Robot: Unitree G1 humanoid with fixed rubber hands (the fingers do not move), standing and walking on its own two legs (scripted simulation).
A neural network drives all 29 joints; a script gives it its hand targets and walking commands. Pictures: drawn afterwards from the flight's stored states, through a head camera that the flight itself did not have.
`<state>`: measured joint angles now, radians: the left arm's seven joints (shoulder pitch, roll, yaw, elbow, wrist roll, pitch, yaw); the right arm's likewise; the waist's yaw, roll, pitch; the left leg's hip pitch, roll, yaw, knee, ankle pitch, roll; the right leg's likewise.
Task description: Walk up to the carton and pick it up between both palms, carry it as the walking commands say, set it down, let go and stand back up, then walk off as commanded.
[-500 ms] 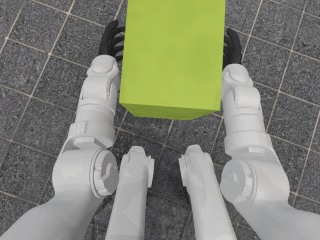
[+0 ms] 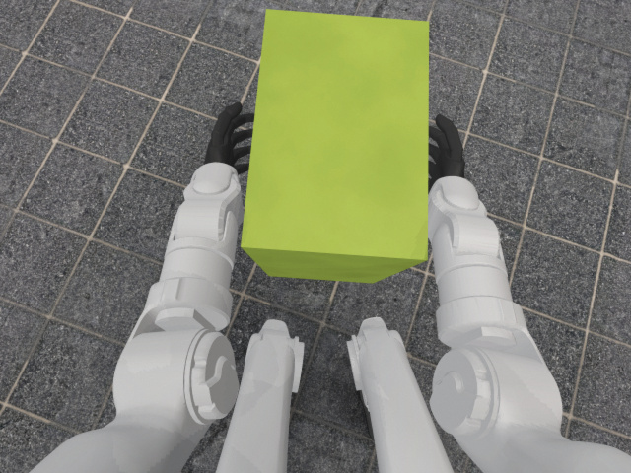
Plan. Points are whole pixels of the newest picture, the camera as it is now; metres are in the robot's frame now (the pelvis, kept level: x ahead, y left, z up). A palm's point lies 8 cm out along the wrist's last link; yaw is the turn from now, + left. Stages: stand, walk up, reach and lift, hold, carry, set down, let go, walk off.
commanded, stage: reach and lift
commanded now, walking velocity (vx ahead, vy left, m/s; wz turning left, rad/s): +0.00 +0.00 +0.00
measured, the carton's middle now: (331, 176) +0.49 -0.01 -0.13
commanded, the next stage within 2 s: none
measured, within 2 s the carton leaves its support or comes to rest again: neither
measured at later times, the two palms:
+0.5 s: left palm (209, 163) +0.45 +0.12 +0.01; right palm (472, 178) +0.43 -0.14 +0.01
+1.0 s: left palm (187, 151) +0.43 +0.12 +0.08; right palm (512, 167) +0.41 -0.14 +0.08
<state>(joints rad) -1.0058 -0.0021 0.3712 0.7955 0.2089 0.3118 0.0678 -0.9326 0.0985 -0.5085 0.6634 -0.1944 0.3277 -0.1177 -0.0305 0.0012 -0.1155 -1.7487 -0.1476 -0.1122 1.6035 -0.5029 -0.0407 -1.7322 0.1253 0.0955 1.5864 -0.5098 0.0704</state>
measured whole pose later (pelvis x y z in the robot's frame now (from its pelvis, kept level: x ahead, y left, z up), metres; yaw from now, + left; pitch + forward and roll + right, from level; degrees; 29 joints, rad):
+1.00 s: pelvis +0.04 +0.00 +0.13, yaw +1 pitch +24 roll -1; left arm -0.65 -0.09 0.32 0.72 0.21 0.23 0.06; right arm -0.59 0.17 -0.42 0.60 -0.21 0.26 -0.10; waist -0.03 0.00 -0.10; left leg -1.11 -0.12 -0.15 1.11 -0.41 -0.02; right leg -1.10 0.11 0.14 1.09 -0.42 0.04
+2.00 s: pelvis +0.07 +0.00 +0.22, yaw +1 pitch +3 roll +0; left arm -0.38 -0.16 0.27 0.50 0.26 0.48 0.04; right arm -0.37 0.18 -0.30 0.44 -0.25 0.52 -0.06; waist -0.05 -0.01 -0.03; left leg -0.35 -0.08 -0.16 0.53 -0.23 0.00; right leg -0.34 0.06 0.16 0.52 -0.23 0.02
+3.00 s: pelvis +0.07 -0.01 +0.22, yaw +0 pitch -8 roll +0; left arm -0.34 -0.17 0.26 0.35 0.25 0.72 0.04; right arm -0.36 0.18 -0.24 0.36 -0.25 0.74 -0.06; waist 0.00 0.00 0.02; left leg -0.08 -0.06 -0.13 0.44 -0.23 0.00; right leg -0.08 0.05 0.15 0.45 -0.24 0.01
